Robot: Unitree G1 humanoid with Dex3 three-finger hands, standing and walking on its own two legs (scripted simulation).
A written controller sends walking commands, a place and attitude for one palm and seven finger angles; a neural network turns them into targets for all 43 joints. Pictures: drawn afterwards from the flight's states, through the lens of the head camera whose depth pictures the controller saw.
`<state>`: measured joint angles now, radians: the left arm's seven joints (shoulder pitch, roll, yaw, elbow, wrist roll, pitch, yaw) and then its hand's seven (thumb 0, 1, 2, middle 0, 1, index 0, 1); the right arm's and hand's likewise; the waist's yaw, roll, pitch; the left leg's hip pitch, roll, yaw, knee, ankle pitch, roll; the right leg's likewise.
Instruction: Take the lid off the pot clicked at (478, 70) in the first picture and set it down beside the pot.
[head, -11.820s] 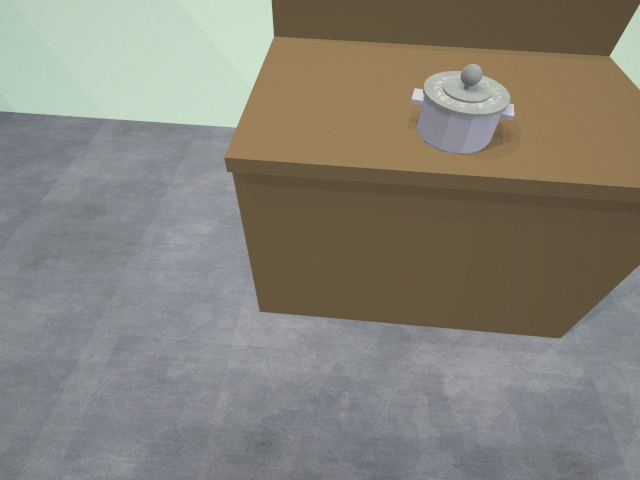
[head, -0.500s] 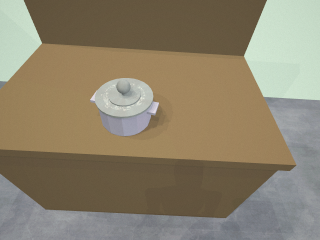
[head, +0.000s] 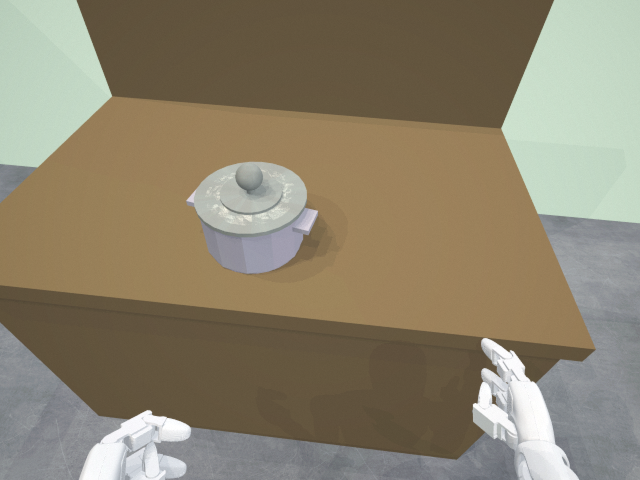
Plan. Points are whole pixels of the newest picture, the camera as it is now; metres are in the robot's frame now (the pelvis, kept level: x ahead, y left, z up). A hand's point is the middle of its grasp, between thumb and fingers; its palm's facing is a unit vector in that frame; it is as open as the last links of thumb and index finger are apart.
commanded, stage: lift the closed hand beside the body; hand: left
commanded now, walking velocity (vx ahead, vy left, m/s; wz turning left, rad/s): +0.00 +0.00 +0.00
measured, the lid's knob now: (249, 176) +0.53 +0.18 +0.09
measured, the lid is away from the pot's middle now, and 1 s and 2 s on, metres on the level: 0.00 0.00 0.00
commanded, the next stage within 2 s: raise the hand higher, near the body in 0.16 s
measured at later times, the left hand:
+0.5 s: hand (138, 453) +0.14 +0.21 +0.02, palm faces +0.24 -0.88 -0.41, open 3.1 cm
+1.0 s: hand (114, 401) +0.17 +0.23 +0.09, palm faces +0.31 -0.87 -0.39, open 3.1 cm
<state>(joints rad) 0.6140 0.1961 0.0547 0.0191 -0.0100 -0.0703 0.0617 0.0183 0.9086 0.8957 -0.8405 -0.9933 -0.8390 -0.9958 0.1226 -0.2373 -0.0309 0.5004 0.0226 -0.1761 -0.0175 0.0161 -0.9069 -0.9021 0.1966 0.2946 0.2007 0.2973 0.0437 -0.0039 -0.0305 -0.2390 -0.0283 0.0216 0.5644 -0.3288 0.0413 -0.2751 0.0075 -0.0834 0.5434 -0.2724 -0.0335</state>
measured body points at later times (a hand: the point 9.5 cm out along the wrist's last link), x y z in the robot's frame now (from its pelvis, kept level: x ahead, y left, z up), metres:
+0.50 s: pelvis +0.01 -0.02 +0.00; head +0.02 -0.04 +0.45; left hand +0.12 +0.26 +0.04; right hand +0.17 -0.25 -0.10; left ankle -0.02 +0.09 -0.73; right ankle +0.01 -0.10 -0.73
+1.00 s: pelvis +0.01 -0.01 +0.01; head +0.00 -0.02 +0.46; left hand +0.15 +0.27 +0.11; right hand +0.22 -0.20 -0.06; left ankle -0.02 +0.09 -0.73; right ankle +0.01 -0.10 -0.73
